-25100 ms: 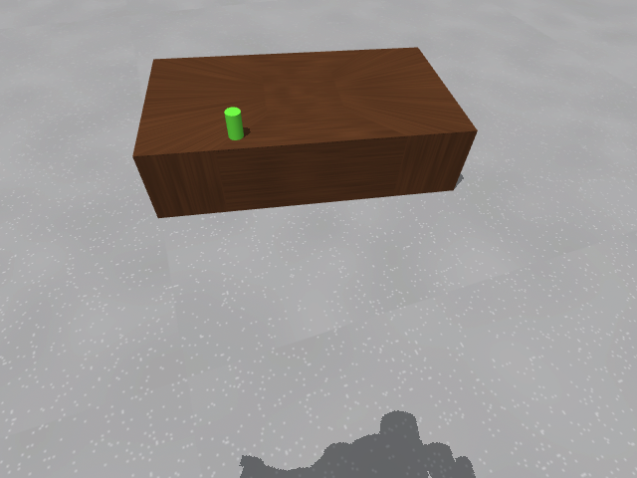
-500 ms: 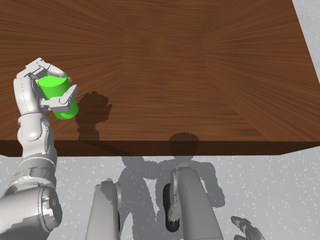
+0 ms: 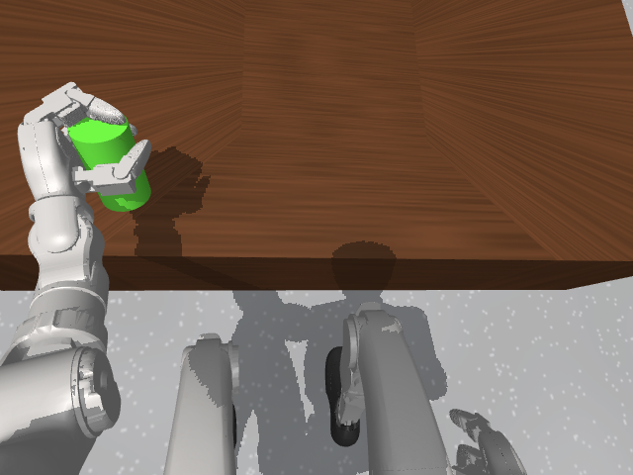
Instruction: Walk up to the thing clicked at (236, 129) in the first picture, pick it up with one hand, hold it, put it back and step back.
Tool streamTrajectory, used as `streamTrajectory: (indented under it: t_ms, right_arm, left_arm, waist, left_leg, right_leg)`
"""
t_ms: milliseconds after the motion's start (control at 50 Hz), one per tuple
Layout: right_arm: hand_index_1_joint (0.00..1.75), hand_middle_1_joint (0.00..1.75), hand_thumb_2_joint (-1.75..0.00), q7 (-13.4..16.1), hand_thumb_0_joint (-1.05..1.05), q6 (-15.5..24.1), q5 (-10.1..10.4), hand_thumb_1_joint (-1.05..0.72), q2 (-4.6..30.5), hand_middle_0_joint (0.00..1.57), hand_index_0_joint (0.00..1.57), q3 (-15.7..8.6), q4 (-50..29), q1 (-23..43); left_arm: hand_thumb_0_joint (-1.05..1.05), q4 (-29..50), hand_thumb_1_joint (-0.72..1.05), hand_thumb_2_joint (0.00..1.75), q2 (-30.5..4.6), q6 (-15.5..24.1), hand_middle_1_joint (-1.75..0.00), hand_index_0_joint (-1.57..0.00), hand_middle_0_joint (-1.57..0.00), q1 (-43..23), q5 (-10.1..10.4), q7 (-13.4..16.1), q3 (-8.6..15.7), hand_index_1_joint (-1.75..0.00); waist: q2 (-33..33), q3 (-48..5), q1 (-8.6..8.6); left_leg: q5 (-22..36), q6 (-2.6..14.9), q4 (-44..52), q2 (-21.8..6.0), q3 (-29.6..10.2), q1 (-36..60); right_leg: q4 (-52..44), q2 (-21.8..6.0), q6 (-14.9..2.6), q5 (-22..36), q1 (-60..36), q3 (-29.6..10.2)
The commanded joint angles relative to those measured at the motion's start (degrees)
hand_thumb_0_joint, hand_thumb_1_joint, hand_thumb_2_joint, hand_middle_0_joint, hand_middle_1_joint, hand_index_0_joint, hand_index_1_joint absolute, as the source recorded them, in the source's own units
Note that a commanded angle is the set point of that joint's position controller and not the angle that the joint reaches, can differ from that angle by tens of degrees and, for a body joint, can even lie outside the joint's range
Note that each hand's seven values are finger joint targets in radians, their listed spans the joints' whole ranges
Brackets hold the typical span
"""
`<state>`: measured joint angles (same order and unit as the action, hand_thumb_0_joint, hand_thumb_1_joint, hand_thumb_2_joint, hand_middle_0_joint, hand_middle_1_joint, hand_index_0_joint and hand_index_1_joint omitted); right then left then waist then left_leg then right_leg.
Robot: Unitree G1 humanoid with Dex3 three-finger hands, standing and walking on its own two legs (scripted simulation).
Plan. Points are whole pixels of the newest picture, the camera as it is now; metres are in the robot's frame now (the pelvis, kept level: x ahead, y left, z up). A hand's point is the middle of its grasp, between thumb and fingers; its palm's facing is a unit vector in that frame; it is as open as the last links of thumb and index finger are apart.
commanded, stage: lower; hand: left
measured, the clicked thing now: (113, 163) +0.49 +0.19 -0.05
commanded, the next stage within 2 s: loosen in 0.78 s
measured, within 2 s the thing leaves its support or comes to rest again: neither
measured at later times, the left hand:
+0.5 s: hand (125, 169) +0.50 +0.19 -0.08, palm faces +0.17 -0.98 -0.04, open 6.7 cm
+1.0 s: hand (127, 176) +0.50 +0.19 -0.10, palm faces +0.15 -0.99 -0.05, open 6.6 cm
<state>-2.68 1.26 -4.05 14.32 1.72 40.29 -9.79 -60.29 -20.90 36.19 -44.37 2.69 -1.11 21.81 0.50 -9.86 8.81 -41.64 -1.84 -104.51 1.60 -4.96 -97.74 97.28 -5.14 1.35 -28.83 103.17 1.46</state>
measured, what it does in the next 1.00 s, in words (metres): lowers itself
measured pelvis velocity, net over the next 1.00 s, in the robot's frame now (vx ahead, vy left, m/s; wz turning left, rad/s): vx -0.03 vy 0.01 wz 0.00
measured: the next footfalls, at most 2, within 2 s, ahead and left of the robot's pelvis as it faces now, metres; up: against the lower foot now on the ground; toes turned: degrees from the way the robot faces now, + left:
none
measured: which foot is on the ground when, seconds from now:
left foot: down 0.00-1.00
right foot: down 0.00-1.00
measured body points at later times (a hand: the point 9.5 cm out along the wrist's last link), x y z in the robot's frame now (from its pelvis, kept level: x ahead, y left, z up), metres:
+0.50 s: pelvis -0.02 +0.00 -0.06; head +0.20 +0.04 +0.33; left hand +0.48 +0.24 -0.08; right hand +0.05 -0.27 -0.19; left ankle +0.04 +0.13 -0.48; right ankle +0.11 -0.14 -0.48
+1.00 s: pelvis -0.03 +0.01 -0.10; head +0.18 +0.05 +0.30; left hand +0.48 +0.25 -0.09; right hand +0.03 -0.26 -0.21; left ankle +0.04 +0.13 -0.48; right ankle +0.11 -0.14 -0.48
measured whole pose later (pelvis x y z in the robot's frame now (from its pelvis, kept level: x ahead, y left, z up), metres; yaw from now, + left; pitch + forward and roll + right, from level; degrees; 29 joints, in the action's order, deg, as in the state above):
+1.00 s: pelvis -0.03 +0.01 -0.10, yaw +0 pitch +34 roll -5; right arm -4.1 -0.1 -5.4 16.0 3.2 40.0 -10.2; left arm -67.7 -25.8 36.1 -54.4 -1.0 -0.5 21.8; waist 0.3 -7.4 11.4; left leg -41.2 -1.2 -122.3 4.3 -5.2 -115.0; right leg 112.6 -6.5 2.4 -27.2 119.2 0.0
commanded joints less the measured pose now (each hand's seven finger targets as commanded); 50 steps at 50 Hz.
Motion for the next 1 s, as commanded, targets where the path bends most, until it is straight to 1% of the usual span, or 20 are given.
streamTrajectory:
  t_ms: [0, 20, 40, 80, 160, 240, 300, 360, 380, 480, 640, 680, 700, 740, 760, 860, 880, 900, 940, 980]
  right_arm:
    - [0.3, 0.3, -0.91, 0.6, 0.0, 0.9, -0.4, -0.93, 11.5, 0.2, 0.2, -3.3, -1.9, -9.5]
    - [0.3, 0.3, -0.91, 0.6, 0.0, 0.9, -0.4, -0.93, 11.6, 0.2, 0.2, -3.2, -1.8, -9.8]
    - [0.3, 0.3, -0.91, 0.6, 0.0, 0.8, -0.4, -0.93, 11.6, 0.2, 0.2, -3.3, -2.0, -9.7]
    - [0.3, 0.3, -0.91, 0.4, 0.0, 0.8, -0.6, -0.93, 11.6, 0.2, 0.2, -3.2, -1.8, -9.5]
    - [0.3, 0.3, -0.91, 0.2, 0.0, 0.9, -0.8, -0.93, 12.0, 0.2, 0.2, -3.5, -2.2, -9.7]
    - [0.3, 0.3, -0.91, 0.0, 0.0, 0.7, -1.0, -0.93, 13.1, 0.2, 0.2, -3.5, -2.1, -10.1]
    - [0.3, 0.3, -0.91, 0.2, 0.0, 0.4, -1.0, -0.92, 12.8, 0.2, 0.2, -3.6, -2.0, -10.3]
    - [0.3, 0.3, -0.91, 0.1, 0.0, 0.5, -1.1, -0.92, 12.7, 0.2, 0.2, -3.2, -1.3, -10.2]
    - [0.3, 0.3, -0.91, 0.2, 0.0, 0.5, -1.0, -0.92, 13.3, 0.2, 0.2, -3.4, -1.3, -10.3]
    - [0.3, 0.3, -0.91, 0.1, 0.0, 0.0, -1.2, -0.92, 13.2, 0.2, 0.2, -3.3, -1.5, -10.5]
    - [0.3, 0.3, -0.9, -0.4, 0.0, -0.1, -1.1, -0.91, 13.7, 0.2, 0.2, -2.9, -1.8, -10.6]
    - [0.3, 0.3, -0.9, -0.5, 0.0, -0.1, -1.2, -0.91, 14.1, 0.2, 0.2, -2.8, -1.9, -10.6]
    - [0.3, 0.3, -0.91, -0.5, 0.0, -0.2, -1.3, -0.91, 13.9, 0.2, 0.2, -2.9, -1.8, -11.2]
    - [0.3, 0.3, -0.91, -0.6, 0.0, -0.3, -1.3, -0.91, 13.8, 0.2, 0.2, -2.9, -2.0, -11.1]
    - [0.3, 0.3, -0.9, -0.6, 0.0, -0.3, -1.4, -0.91, 13.8, 0.2, 0.2, -2.5, -1.6, -11.1]
    - [0.3, 0.3, -0.9, -0.6, 0.0, -0.4, -1.5, -0.9, 14.0, 0.2, 0.2, -2.5, -1.7, -10.7]
    - [0.3, 0.3, -0.9, -0.6, 0.0, -0.5, -1.6, -0.91, 13.9, 0.2, 0.2, -2.5, -2.0, -10.3]
    - [0.3, 0.3, -0.89, -0.7, 0.0, -0.5, -1.5, -0.91, 14.1, 0.2, 0.2, -2.6, -1.8, -10.9]
    - [0.3, 0.3, -0.89, -0.8, 0.0, -0.7, -1.5, -0.91, 14.2, 0.2, 0.2, -2.4, -2.3, -10.9]
    - [0.3, 0.3, -0.89, -0.8, 0.0, -0.8, -1.4, -0.91, 14.4, 0.2, 0.2, -2.3, -2.0, -10.5]
  left_arm:
    - [0.0, 10.6, 0.36, 1.28, -11.7, 4.8, -1.4, -1.33, -1.33, -22.2, 0.5, 0.2, 1.2, -1.41]
    - [0.0, 8.7, 0.34, 1.28, -10.5, 4.6, -1.39, -1.32, -1.32, -21.3, 0.8, 0.3, 1.2, -1.4]
    - [0.0, 9.0, 0.33, 1.27, -12.4, 4.9, -1.4, -1.33, -1.33, -22.1, 0.4, 0.5, 2.3, -1.41]
    - [0.0, 9.0, 0.32, 1.27, -11.8, 5.2, -1.39, -1.32, -1.32, -22.8, 0.6, 0.5, 2.0, -1.4]
    - [0.0, 10.7, 0.36, 1.3, -13.6, 6.2, -1.42, -1.35, -1.35, -24.8, 0.0, 0.2, 2.1, -1.43]
    - [0.0, 9.4, 0.36, 1.3, -14.5, 6.4, -1.42, -1.34, -1.33, -26.2, -0.3, -0.2, 2.4, -1.42]
    - [0.0, 13.6, 0.36, 1.28, -16.8, 6.7, -1.39, -1.31, -1.31, -30.3, -0.3, 0.2, 3.2, -1.4]
    - [0.0, 11.3, 0.41, 1.29, -15.0, 6.3, -1.38, -1.3, -1.3, -29.8, 0.1, -0.5, 2.1, -1.39]
    - [0.0, 11.4, 0.41, 1.28, -16.7, 6.2, -1.38, -1.3, -1.3, -29.7, 0.1, -0.5, 3.4, -1.39]
    - [0.0, 9.3, 0.36, 1.29, -16.6, 5.3, -1.4, -1.32, -1.32, -29.7, -1.3, 0.1, 3.1, -1.41]
    - [0.0, 6.4, 0.4, 1.3, -14.9, 4.6, -1.41, -1.33, -1.33, -29.8, -1.6, -0.5, 2.1, -1.42]
    - [0.0, 8.8, 0.42, 1.29, -16.8, 4.9, -1.41, -1.34, -1.34, -32.2, -1.8, -0.3, 2.7, -1.41]
    - [0.0, 7.0, 0.4, 1.31, -16.1, 4.6, -1.41, -1.34, -1.34, -31.7, -2.1, -0.3, 2.2, -1.42]
    - [0.0, 8.7, 0.4, 1.3, -17.1, 4.8, -1.42, -1.34, -1.35, -32.9, -2.5, 0.1, 2.4, -1.43]
    - [0.0, 4.8, 0.41, 1.3, -15.3, 4.3, -1.4, -1.33, -1.32, -32.2, -2.8, 0.0, 0.9, -1.41]
    - [0.0, 3.8, 0.4, 1.3, -15.3, 3.6, -1.4, -1.33, -1.33, -33.1, -3.4, 1.0, 0.6, -1.41]
    - [0.0, 3.1, 0.35, 1.22, -14.7, 3.5, -1.4, -1.41, -1.41, -33.6, -3.6, 1.1, -0.2, -1.4]
    - [0.0, 2.0, 0.27, 1.14, -15.5, 3.3, -1.32, -1.33, -1.33, -31.9, -3.6, 1.1, 1.2, -1.32]
    - [0.0, 4.6, 0.19, 0.98, -14.6, 3.6, -1.16, -1.19, -1.17, -34.3, -3.3, 1.0, 0.3, -1.16]
    - [0.0, 1.4, 0.12, 0.82, -13.7, 3.1, -1.0, -1.09, -1.07, -32.9, -2.9, 1.2, 0.3, -1.0]
  waist:
    - [9.6, -37.5, 0.28]
    - [8.9, -36.4, 0.31]
    - [8.2, -36.1, 0.64]
    - [8.0, -35.1, 0.49]
    - [7.6, -37.5, 0.97]
    - [9.7, -40.7, 1.14]
    - [10.5, -41.3, 1.24]
    - [10.7, -39.9, 2.07]
    - [10.3, -40.8, 1.54]
    - [10.0, -39.2, 2.14]
    - [8.7, -34.8, 3.4]
    - [11.4, -36.6, 2.96]
    - [11.0, -38.2, 3.57]
    - [10.6, -39.1, 3.37]
    - [10.9, -35.9, 4.25]
    - [8.7, -32.4, 4.5]
    - [7.8, -31.6, 4.96]
    - [7.5, -32.1, 4.37]
    - [9.2, -33.4, 4.53]
    - [8.8, -30.7, 4.62]
  left_leg:
    - [17.6, 1.77, 13.3, 0.7, 3.0, 15.8]
    - [18.4, 1.71, 12.7, 0.7, 2.9, 15.4]
    - [17.3, 1.86, 12.0, 0.7, 3.0, 12.9]
    - [15.4, 2.14, 11.0, 0.9, 3.3, 11.7]
    - [13.9, 2.37, 9.3, 1.1, 4.0, 9.7]
    - [17.0, 1.81, 7.5, 1.1, 3.5, 11.6]
    - [13.1, 2.13, 7.0, 1.3, 4.0, 9.9]
    - [11.4, 2.22, 5.9, 1.4, 4.3, 8.5]
    - [12.3, 2.22, 5.3, 1.4, 4.3, 8.7]
    - [11.3, 2.36, 4.1, 1.6, 4.4, 5.7]
    - [8.6, 2.57, 2.9, 1.9, 4.1, 2.6]
    - [9.7, 2.14, 2.9, 1.8, 3.4, 4.4]
    - [11.0, 2.21, 2.0, 1.9, 3.9, 4.7]
    - [9.2, 2.36, 2.0, 1.9, 3.9, 3.9]
    - [8.8, 2.26, 1.8, 1.9, 3.8, 3.1]
    - [4.1, 2.97, 1.0, 2.3, 4.6, -1.3]
    - [2.9, 3.18, 0.6, 2.4, 4.7, -2.6]
    - [3.8, 3.05, 0.5, 2.4, 4.5, -1.7]
    - [4.4, 2.76, 1.1, 2.3, 3.9, -0.1]
    - [1.7, 2.64, 1.8, 2.2, 3.2, -1.0]
  right_leg:
    - [-5.9, 2.2, -4.17, 11.1, -27.3, 0.5]
    - [-5.3, 2.1, -4.18, 11.6, -26.1, 0.7]
    - [-4.8, 2.1, -3.99, 10.8, -26.0, 0.8]
    - [-4.5, 1.9, -3.83, 9.3, -25.1, 0.6]
    - [-3.3, 2.0, -3.49, 8.5, -25.8, 0.3]
    - [0.0, 1.7, -3.79, 10.8, -23.3, 0.9]
    - [-0.1, 1.7, -3.45, 7.5, -23.1, 0.9]
    - [0.4, 1.6, -3.28, 6.0, -21.8, 0.9]
    - [1.1, 1.5, -3.26, 6.9, -21.9, 0.8]
    - [2.4, 1.5, -3.27, 5.9, -19.7, 1.2]
    - [4.1, 1.2, -3.09, 3.5, -15.1, 2.1]
    - [5.7, 1.0, -3.36, 4.2, -13.4, 2.4]
    - [5.7, 1.1, -3.26, 5.4, -14.6, 2.2]
    - [5.5, 1.1, -3.12, 4.0, -15.0, 2.2]
    - [6.0, 0.9, -3.18, 3.6, -13.2, 2.3]
    - [5.0, 0.9, -2.79, 0.1, -12.2, 2.1]
    - [4.7, 0.9, -2.66, -0.8, -11.8, 2.1]
    - [5.0, 0.8, -2.69, -0.1, -11.5, 2.2]
    - [5.7, 0.7, -2.81, 0.6, -10.7, 2.4]
    - [5.9, 0.6, -2.72, -1.7, -8.9, 2.8]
